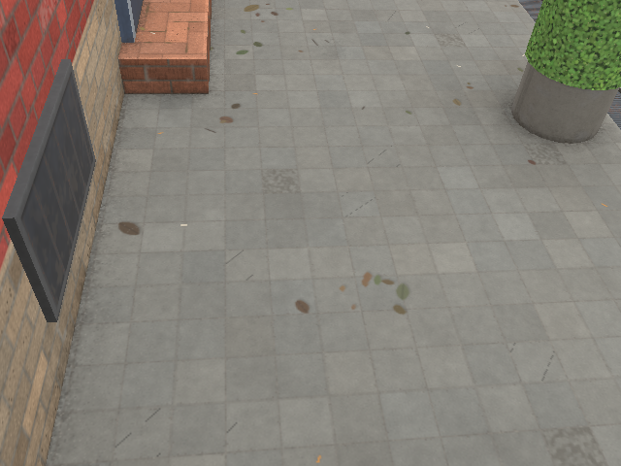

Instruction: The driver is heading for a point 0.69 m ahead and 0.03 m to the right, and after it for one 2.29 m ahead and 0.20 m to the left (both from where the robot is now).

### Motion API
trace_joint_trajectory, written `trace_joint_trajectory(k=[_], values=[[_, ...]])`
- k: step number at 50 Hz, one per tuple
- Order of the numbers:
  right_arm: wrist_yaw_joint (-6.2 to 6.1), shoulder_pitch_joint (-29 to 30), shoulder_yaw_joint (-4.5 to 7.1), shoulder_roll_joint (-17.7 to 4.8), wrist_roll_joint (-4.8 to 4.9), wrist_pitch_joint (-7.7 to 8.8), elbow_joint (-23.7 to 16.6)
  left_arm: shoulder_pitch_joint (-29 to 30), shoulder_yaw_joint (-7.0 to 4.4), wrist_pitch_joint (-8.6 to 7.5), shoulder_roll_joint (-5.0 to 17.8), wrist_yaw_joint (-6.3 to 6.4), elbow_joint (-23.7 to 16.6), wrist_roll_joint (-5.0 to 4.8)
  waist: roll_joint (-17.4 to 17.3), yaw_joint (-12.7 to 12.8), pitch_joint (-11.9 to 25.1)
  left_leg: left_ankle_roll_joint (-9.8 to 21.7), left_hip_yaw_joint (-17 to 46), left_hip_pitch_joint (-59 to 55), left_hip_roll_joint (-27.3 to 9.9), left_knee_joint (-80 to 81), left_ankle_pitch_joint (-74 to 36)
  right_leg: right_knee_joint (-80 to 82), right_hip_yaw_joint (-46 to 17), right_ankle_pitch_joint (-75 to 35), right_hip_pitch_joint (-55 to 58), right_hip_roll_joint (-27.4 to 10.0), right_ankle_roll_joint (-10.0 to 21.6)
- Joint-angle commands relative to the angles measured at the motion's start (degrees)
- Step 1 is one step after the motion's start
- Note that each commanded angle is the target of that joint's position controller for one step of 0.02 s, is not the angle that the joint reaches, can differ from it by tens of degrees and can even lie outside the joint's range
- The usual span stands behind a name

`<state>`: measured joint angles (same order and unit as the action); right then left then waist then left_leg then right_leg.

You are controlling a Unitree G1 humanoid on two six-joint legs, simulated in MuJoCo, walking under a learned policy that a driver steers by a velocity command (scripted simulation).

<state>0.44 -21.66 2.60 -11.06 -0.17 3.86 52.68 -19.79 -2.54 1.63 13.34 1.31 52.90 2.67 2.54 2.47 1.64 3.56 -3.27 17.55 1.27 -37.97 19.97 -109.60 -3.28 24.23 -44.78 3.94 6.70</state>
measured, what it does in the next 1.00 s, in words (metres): goes down: right foot 0.18 m lower, then left foot 0.18 m lower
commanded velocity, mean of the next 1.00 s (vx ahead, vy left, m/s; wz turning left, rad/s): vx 0.48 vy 0.00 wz -0.25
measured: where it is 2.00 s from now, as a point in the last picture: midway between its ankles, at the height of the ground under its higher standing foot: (308, 457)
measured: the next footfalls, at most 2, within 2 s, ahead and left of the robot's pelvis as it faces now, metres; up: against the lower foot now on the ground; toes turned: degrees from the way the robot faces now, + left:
right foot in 0.44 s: +0.34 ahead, -0.06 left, -0.18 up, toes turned -14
left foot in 0.98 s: +0.74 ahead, +0.10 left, -0.37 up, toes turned -11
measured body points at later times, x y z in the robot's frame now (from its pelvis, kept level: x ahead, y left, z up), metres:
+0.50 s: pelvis +0.25 +0.00 -0.17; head +0.27 -0.01 +0.28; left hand +0.47 +0.16 -0.30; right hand +0.04 -0.15 -0.31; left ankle +0.10 +0.11 -0.64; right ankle +0.30 -0.05 -0.91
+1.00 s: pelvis +0.57 +0.01 -0.33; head +0.58 +0.04 +0.12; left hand +0.49 +0.26 -0.49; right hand +0.69 -0.26 -0.43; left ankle +0.70 +0.10 -1.08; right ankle +0.32 -0.06 -0.85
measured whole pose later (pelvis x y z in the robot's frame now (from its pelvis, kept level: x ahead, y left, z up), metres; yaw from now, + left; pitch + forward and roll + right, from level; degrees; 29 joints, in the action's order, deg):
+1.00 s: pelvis +0.57 +0.01 -0.33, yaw -12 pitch -1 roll -6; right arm 2.6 -3.0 2.5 -13.6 -0.3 4.6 55.7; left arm -28.8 -1.4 -3.2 11.3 2.7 64.3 1.9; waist -2.4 6.5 -0.7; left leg 1.1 2.6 18.3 -6.0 -19.3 -9.8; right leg -84.6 2.0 50.9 -11.2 6.8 5.1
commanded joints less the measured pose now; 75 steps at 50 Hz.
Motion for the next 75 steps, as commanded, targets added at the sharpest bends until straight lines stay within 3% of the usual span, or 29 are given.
trace_joint_trajectory(k=[1, 4, 6, 10, 16, 19, 21, 22, 23, 24, 25, 27, 30, 33, 35, 40, 44, 46, 48, 49, 50, 51, 55, 57, 59, 67, 69, 71, 75], values=[[-0.87, -2.1, -0.79, -3.1, -0.08, 2.74, -0.7, 3.9, -0.24, 0.33, 0.9, -1.19, -3.6, -0.16, -7.1, 2.9, -11.3, -1.4, 11.2, 13.5, -14.0, 13.5, -10.3, 25.2, -4.5, -23.3, -7.5, -2.6, -3.3], [-1.42, -5.7, 0.17, -9.2, -0.12, 2.95, 1.2, 0.9, -1.19, 0.08, 1.8, -1.01, 0.5, 0.29, -14.0, 2.5, -2.3, 1.5, 11.2, 3.9, -16.2, 9.6, -33.7, 29.8, -2.1, -29.7, -2.0, -1.6, -3.4], [-1.9, -5.1, -0.44, -5.1, 0.98, 2.49, 2.1, 4.5, -1.69, -0.59, 3.6, -1.4, 0.2, -0.51, -9.1, 2.7, -3.7, -1.5, 4.8, 1.0, -11.7, 4.7, -19.3, 44.0, -4.7, -40.8, -2.7, -3.0, -1.9], [-2.78, -12.4, -0.91, -3.4, -1.22, 1.98, 4.7, 18.7, -0.36, -1.65, 0.1, -3.52, -1.7, -0.89, -4.5, -4.1, -9.2, 0.3, 6.5, 0.3, -11.7, 2.6, -2.5, 59.1, -0.5, -54.7, -1.6, -0.4, -1.1], [-2.6, -19.2, -1.81, -2.5, -2.49, 1.25, 9.7, 28.7, 1.64, -3.69, -1.6, -3.8, -4.5, -1.92, -4.3, -12.6, -14.2, 3.2, 5.8, -5.9, -10.5, -9.1, -18.3, 79.4, 6.0, -49.5, 7.5, -0.9, -2.1], [-3.31, -18.0, -1.3, -4.3, -3.22, -1.01, 11.9, 17.6, 0.68, -3.13, 1.4, -3.75, -1.4, -3.1, -7.2, -8.4, -9.8, 5.2, 7.4, -6.5, -12.1, -19.4, -32.4, 86.4, 4.8, -36.7, 22.7, -4.5, -0.3], [-3.94, -20.8, -2.12, -3.1, -1.65, -1.87, 13.5, 6.3, 0.21, -3.68, 2.7, -3.14, 4.1, -1.52, -0.6, -3.2, -7.6, 5.0, 4.6, -1.4, -9.5, -39.4, -38.5, 93.2, 9.3, -35.9, 39.4, -2.4, 1.3], [-3.76, -17.2, -1.12, -4.3, -1.67, -1.82, 13.1, -1.3, -1.1, -3.39, 5.2, -3.32, 7.0, -0.86, 3.1, 1.7, -6.4, 5.1, 2.7, 12.6, -4.0, -58.9, -7.4, 96.9, 1.0, -44.7, 53.6, -9.2, 4.5], [-3.65, -17.7, -1.0, -0.9, 0.26, -1.16, 11.5, -7.6, -1.23, -3.58, 7.1, -3.54, 7.7, -0.32, 6.5, 1.4, 6.1, 3.1, -1.0, 29.2, -0.5, -77.6, 34.6, 70.3, -5.0, -81.7, 75.2, -20.0, 8.1], [-3.85, -18.2, -1.01, -3.6, 1.71, -0.96, 8.6, -9.4, -0.6, -3.79, 6.4, -3.88, 6.2, -1.7, -0.7, 2.0, 14.0, 3.6, 5.1, 39.5, -2.3, -73.9, 31.2, 69.8, -12.3, -69.3, 82.8, -26.9, 12.1], [-3.33, -12.7, -1.01, -4.1, 0.21, -0.71, 6.6, -8.2, -2.04, -3.56, 9.0, -2.77, 6.1, -1.69, 2.2, 3.7, 12.1, 3.3, 5.6, 47.3, -4.2, -72.1, 26.6, 77.5, -18.5, -36.3, 77.4, -28.5, 17.8], [-2.09, -4.9, 1.09, -7.9, -2.21, -0.93, 5.3, 2.5, 0.25, -4.44, 2.7, -1.31, 3.1, -1.87, -6.7, -2.0, -0.8, 0.6, 9.2, 40.6, -6.7, -50.7, 6.2, 86.6, -15.7, -16.3, 51.3, -22.7, 12.7], [-0.32, -4.3, 0.2, -0.6, -4.73, -3.47, 6.6, 4.1, -0.15, -5.99, 3.7, -0.76, 3.1, -2.71, -3.2, -5.8, -6.6, -4.9, 4.9, 13.5, -6.6, -26.7, -5.8, 92.0, -8.1, -32.1, 21.4, -16.2, 11.4], [0.85, -1.9, 1.45, -2.1, -1.78, -3.29, 5.4, 0.9, -0.48, -7.64, 1.6, -0.59, 5.3, -2.81, 0.2, -6.3, -6.6, -3.1, 7.7, 18.4, -7.9, -14.4, -33.4, 84.4, -4.5, -19.1, 23.1, -10.5, 7.5], [1.33, 4.7, 1.61, -3.2, -2.62, -2.12, 3.5, 0.8, 0.15, -7.61, 0.0, -0.05, 5.5, -2.63, 1.6, -4.7, -6.4, -3.0, 6.9, 13.6, -7.1, -6.5, -44.4, 81.7, -5.1, -4.5, 20.1, -8.3, 6.4], [1.92, 16.6, 1.34, -4.1, -3.11, -1.65, 0.1, -7.1, 0.49, -7.23, 3.0, 0.64, 7.5, -0.22, -1.4, 0.5, -10.4, -2.6, 9.7, 22.1, -6.8, -4.6, -41.1, 71.3, -14.0, 4.1, 25.6, -12.3, 8.8], [1.91, 26.1, 0.32, -4.6, -0.84, -0.24, -3.2, -11.4, 0.47, -6.41, 3.8, 2.07, 8.8, 0.65, -0.3, 5.6, -14.4, -3.8, 11.3, 27.3, -7.8, 8.5, -37.2, 63.6, -17.3, -2.6, 35.4, -12.1, 9.3], [2.08, 22.9, -0.04, -4.6, 0.61, 0.93, -1.3, -11.4, 0.86, -5.95, 2.6, 2.13, 9.6, 0.69, -2.3, 5.4, -14.0, -2.9, 6.8, 12.1, -7.5, 18.3, -40.2, 58.3, -12.0, -10.7, 30.5, -9.2, 6.7], [2.03, -0.7, 1.32, -8.9, 0.6, 0.43, 7.9, -9.8, 0.73, -4.61, 3.3, 2.05, 10.5, 0.71, -3.5, -5.3, -5.6, -1.3, 4.1, -14.7, -7.8, 25.8, -46.8, 38.1, -6.2, -16.6, 23.9, -6.6, 5.0], [2.06, -7.1, 2.37, -12.8, 0.04, -0.23, 11.0, -12.8, 0.11, -4.67, 3.3, 0.87, 11.6, -0.28, -10.9, -7.0, -2.0, -1.2, 3.9, -26.4, -8.9, 23.7, -60.3, 20.7, 0.7, 2.2, 17.1, 0.8, 2.0], [2.11, -12.2, 2.58, -15.4, -0.71, -0.14, 11.8, -21.2, -0.28, -4.4, 1.0, 1.16, 12.5, -4.61, -19.1, -4.5, 9.2, 1.9, 9.0, -49.0, -19.0, 0.6, -96.1, -3.5, 3.6, 34.5, 0.6, 5.7, -1.6], [1.96, -9.7, 2.04, -13.5, -0.34, -0.18, 9.3, -16.6, -0.05, -4.83, 4.2, 2.03, 9.9, -5.61, -19.1, -7.0, 14.0, 5.0, 14.7, -55.8, -24.2, -2.3, -91.2, -6.0, 3.0, 29.2, -12.9, 2.5, -0.9], [-1.94, 1.3, -0.08, -7.8, -1.19, -0.13, 4.4, -0.3, -0.23, -3.76, 4.6, -0.27, 4.2, 0.1, -9.8, -5.0, 4.9, 10.4, 17.5, -18.5, -22.6, 14.8, -35.3, 16.7, 0.4, 0.3, -8.3, -5.4, -3.8], [-1.82, 5.9, -1.17, -5.9, -1.55, 0.78, 4.0, 0.3, 0.91, -2.46, -0.5, -1.22, 3.7, -0.14, -6.1, -0.4, -2.9, 8.8, 9.1, 1.4, -15.3, 21.7, -43.3, 41.7, 3.9, -11.0, 6.7, -6.3, -6.2], [-1.47, 9.3, -1.39, -5.6, -0.22, 1.6, 3.0, -2.5, 2.14, -2.76, -3.7, -1.67, 5.3, -0.85, -11.2, 1.4, 0.3, 7.3, 4.7, 4.9, -12.1, 21.0, -48.7, 57.9, 5.5, -19.7, 20.1, -5.2, -5.8], [-0.56, 1.3, -1.84, -3.3, -0.1, -0.53, 6.4, 1.2, 1.95, -4.48, 1.7, -0.59, 6.8, -0.66, -3.6, 0.0, -5.4, 2.8, 8.1, 1.6, -10.3, 14.5, -23.1, 81.7, 3.2, -26.0, 35.0, -5.1, -3.1], [-0.67, -14.8, -2.71, 1.1, 0.01, -1.28, 10.1, -0.5, 1.91, -5.27, 4.2, -0.13, 6.7, -1.35, 8.4, -5.5, 1.8, -0.1, 3.4, 1.2, -2.7, 4.6, 4.5, 81.3, -10.9, -56.6, 43.0, -19.3, 3.3], [-1.26, -11.0, -1.92, -2.1, 0.08, -3.47, 10.3, 4.5, 2.89, -4.62, 1.5, 0.13, 4.7, -1.93, 6.7, -4.7, 1.4, -0.8, 2.4, -2.7, -1.2, 2.7, 6.6, 87.3, -15.0, -43.1, 34.8, -20.2, 6.5], [-0.6, -6.7, -2.55, -1.0, -1.42, -4.08, 10.3, 8.7, 2.47, -3.33, 2.7, 0.37, 4.1, -1.81, 2.2, -4.8, -2.0, -0.8, 4.9, -6.0, -3.2, 13.4, -3.4, 89.8, -7.8, -18.2, 30.3, -13.0, -0.1]])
